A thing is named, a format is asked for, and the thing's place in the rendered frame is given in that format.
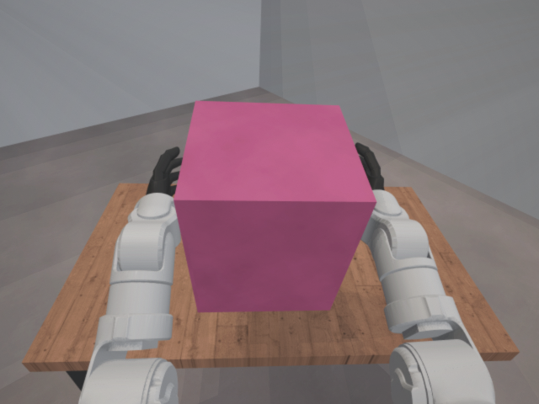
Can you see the left robot upper arm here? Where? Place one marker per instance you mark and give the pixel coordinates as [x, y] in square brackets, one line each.
[132, 381]

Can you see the right robot upper arm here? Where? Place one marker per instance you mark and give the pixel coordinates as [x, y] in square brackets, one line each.
[438, 372]

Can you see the carton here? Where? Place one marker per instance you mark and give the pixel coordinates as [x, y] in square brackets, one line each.
[272, 201]

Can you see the robot right hand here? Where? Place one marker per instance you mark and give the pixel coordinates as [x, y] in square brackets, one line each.
[371, 166]

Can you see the robot right forearm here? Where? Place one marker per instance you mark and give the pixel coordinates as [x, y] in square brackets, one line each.
[417, 305]

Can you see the table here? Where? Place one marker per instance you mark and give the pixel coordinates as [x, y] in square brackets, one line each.
[354, 331]

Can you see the robot left hand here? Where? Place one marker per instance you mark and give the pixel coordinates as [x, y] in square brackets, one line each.
[162, 177]

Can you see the robot left forearm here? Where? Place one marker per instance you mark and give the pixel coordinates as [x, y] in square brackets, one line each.
[137, 314]

